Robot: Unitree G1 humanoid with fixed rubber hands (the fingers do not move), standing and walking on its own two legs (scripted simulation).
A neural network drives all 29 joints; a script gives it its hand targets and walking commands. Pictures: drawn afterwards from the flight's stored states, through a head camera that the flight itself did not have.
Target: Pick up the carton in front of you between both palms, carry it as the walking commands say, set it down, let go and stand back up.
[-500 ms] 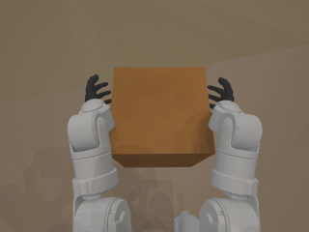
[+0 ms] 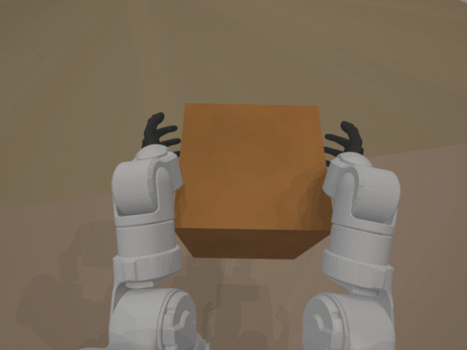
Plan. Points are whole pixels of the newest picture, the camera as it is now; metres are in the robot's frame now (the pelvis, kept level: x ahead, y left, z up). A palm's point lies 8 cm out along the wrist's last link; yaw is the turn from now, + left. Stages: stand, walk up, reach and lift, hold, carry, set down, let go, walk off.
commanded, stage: carry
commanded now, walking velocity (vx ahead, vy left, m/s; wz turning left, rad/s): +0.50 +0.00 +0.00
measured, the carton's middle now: (247, 192) +0.39 +0.01 +0.07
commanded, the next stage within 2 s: none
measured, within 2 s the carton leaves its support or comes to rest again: neither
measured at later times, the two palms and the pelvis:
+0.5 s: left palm (190, 43) +0.65 +0.14 +0.23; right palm (324, 43) +0.68 -0.15 +0.22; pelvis +0.31 -0.03 +0.06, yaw +0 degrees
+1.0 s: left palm out of the picture +1.00 +0.10 +0.25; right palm out of the picture +0.96 -0.18 +0.25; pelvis +0.62 +0.00 +0.11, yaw -1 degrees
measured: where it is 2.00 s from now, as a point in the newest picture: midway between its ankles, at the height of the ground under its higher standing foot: (255, 147)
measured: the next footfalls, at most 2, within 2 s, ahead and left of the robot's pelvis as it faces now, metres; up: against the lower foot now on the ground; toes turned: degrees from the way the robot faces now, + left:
left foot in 0.02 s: +0.20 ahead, +0.11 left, +0.05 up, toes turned +6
right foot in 0.38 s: +0.43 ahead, -0.10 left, +0.08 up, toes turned -6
